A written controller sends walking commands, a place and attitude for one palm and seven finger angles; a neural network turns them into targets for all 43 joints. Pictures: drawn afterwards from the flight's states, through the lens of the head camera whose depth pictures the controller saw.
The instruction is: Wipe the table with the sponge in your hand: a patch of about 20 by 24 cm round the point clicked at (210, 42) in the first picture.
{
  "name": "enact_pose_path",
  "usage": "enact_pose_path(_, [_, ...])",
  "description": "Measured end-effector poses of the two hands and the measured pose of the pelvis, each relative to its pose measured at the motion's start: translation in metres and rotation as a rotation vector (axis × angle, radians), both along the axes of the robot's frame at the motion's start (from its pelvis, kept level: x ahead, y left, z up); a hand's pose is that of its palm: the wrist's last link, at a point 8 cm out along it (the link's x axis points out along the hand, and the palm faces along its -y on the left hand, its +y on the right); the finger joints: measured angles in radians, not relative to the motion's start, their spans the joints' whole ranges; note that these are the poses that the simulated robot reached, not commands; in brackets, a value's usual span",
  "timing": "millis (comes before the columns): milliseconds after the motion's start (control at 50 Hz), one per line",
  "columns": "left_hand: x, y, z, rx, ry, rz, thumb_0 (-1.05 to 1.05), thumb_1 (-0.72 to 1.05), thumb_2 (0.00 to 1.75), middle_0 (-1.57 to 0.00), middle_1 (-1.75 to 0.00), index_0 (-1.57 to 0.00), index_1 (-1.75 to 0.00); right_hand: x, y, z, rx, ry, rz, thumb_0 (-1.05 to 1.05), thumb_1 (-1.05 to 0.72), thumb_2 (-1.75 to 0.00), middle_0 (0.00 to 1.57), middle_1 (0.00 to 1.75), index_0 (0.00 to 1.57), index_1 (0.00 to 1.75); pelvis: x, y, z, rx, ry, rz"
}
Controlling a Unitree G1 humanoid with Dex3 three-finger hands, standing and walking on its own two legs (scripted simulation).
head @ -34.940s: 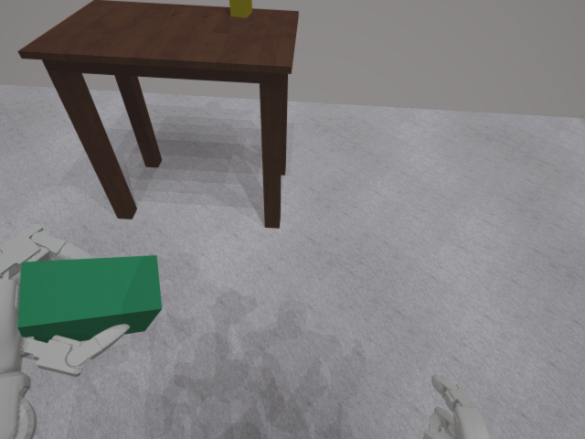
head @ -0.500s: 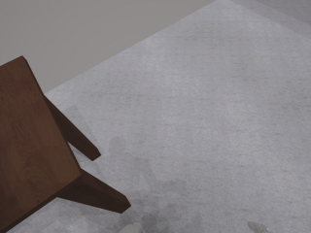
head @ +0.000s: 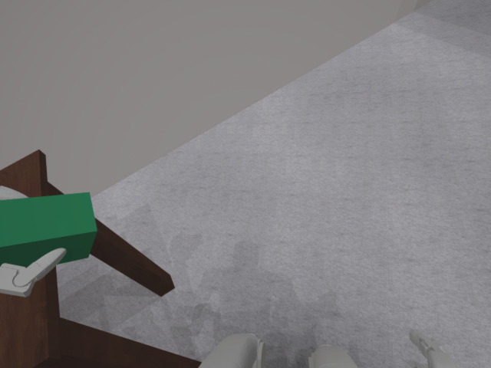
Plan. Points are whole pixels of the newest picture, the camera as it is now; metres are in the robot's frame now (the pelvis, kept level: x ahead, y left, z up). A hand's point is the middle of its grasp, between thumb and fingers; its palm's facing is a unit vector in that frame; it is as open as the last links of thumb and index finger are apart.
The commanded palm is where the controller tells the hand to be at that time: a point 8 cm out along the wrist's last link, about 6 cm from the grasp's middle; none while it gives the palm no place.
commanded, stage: bring the hand home and regain balance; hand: left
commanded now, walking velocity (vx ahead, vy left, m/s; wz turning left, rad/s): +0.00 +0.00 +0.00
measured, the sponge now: (57, 232) +0.27 +0.23 +0.18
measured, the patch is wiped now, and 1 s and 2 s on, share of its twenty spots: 0.95 0.95 0.95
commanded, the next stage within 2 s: come to a stop and stand still in 0.68 s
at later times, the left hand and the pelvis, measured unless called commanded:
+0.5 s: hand (70, 242) +0.23 +0.16 +0.22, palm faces +0.45 -0.81 -0.36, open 9.7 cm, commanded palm +0.18 +0.19 +0.23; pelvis +0.03 -0.10 +0.04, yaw +3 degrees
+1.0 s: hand (57, 272) +0.20 +0.18 +0.20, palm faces +0.47 -0.82 -0.32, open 9.7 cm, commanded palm +0.15 +0.21 +0.23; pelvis +0.01 -0.08 +0.05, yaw +3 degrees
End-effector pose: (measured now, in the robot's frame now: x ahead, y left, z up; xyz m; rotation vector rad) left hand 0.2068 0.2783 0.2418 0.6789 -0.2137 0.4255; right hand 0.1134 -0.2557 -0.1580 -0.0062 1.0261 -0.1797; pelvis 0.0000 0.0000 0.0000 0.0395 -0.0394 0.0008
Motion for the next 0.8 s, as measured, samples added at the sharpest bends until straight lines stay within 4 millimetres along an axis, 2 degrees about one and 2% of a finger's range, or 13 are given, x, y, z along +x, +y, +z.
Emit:
enact_pose_path(60, [-0.020,0.012,0.003,-0.053,0.017,0.102,-0.01,-0.51,1.11,-0.76,-1.41,-0.78,-1.34,0.016,-0.015,0.043,-0.047,-0.015,0.051,0.01,-0.92,-0.89,0.20,0.30,0.19,0.30,0.010,-0.016,0.028,0.002,-0.009,0.012])
enact_pose_path(120, [-0.031,0.000,-0.009,-0.162,0.031,0.120,-0.01,-0.51,1.11,-0.76,-1.41,-0.78,-1.34,0.044,-0.028,0.086,-0.098,-0.118,0.085,0.01,-0.91,-0.89,0.20,0.30,0.19,0.30,0.015,-0.028,0.045,-0.014,-0.015,-0.025])
enact_pose_path(160, [-0.028,-0.022,-0.020,-0.198,0.014,0.063,-0.01,-0.51,1.11,-0.76,-1.41,-0.78,-1.34,0.070,-0.038,0.104,-0.151,-0.251,0.107,0.01,-0.91,-0.89,0.20,0.30,0.19,0.30,0.019,-0.033,0.036,-0.075,-0.003,-0.038])
enact_pose_path(220, [-0.015,-0.053,-0.024,-0.254,-0.075,-0.037,-0.01,-0.51,1.11,-0.76,-1.41,-0.79,-1.34,0.099,-0.044,0.125,-0.190,-0.359,0.131,0.01,-0.91,-0.89,0.20,0.30,0.19,0.30,0.018,-0.050,0.031,-0.064,-0.011,0.001])
enact_pose_path(280, [-0.010,-0.077,-0.020,-0.240,-0.135,-0.100,-0.01,-0.51,1.11,-0.76,-1.41,-0.79,-1.34,0.119,-0.043,0.140,-0.175,-0.454,0.160,0.01,-0.91,-0.89,0.20,0.30,0.19,0.30,0.020,-0.072,0.026,-0.058,0.010,0.030])
enact_pose_path(320, [-0.012,-0.089,-0.017,-0.198,-0.172,-0.139,-0.01,-0.51,1.11,-0.76,-1.41,-0.79,-1.34,0.126,-0.046,0.141,-0.166,-0.493,0.186,0.01,-0.91,-0.89,0.20,0.30,0.19,0.30,0.019,-0.086,0.018,-0.057,0.020,0.032])
enact_pose_path(400, [-0.018,-0.096,-0.010,-0.204,-0.171,-0.149,-0.01,-0.51,1.11,-0.76,-1.41,-0.79,-1.34,0.118,-0.054,0.134,-0.159,-0.423,0.176,0.00,-0.91,-0.89,0.20,0.30,0.20,0.30,0.029,-0.091,0.024,-0.091,0.008,0.050])
enact_pose_path(500, [-0.020,-0.081,-0.009,-0.192,-0.113,-0.063,-0.01,-0.51,1.11,-0.76,-1.41,-0.79,-1.34,0.093,-0.062,0.125,-0.162,-0.306,0.154,0.01,-0.91,-0.89,0.20,0.30,0.20,0.30,0.034,-0.096,0.036,-0.067,0.004,0.043])
enact_pose_path(580, [-0.020,-0.080,-0.015,-0.217,-0.069,-0.022,-0.01,-0.50,1.11,-0.76,-1.41,-0.79,-1.34,0.077,-0.066,0.119,-0.153,-0.264,0.158,0.01,-0.91,-0.89,0.20,0.30,0.20,0.30,0.031,-0.099,0.041,-0.071,-0.001,0.043])
enact_pose_path(700, [-0.025,-0.093,-0.023,-0.258,-0.044,-0.077,-0.01,-0.50,1.11,-0.76,-1.41,-0.79,-1.34,0.064,-0.070,0.121,-0.167,-0.263,0.143,0.01,-0.91,-0.89,0.20,0.30,0.20,0.30,0.023,-0.097,0.043,-0.074,-0.009,0.045])
enact_pose_path(800, [-0.034,-0.084,-0.020,-0.233,-0.053,-0.085,-0.01,-0.50,1.11,-0.76,-1.41,-0.79,-1.34,0.061,-0.066,0.129,-0.182,-0.293,0.131,0.01,-0.91,-0.89,0.20,0.30,0.20,0.30,0.017,-0.092,0.045,-0.078,-0.010,0.045])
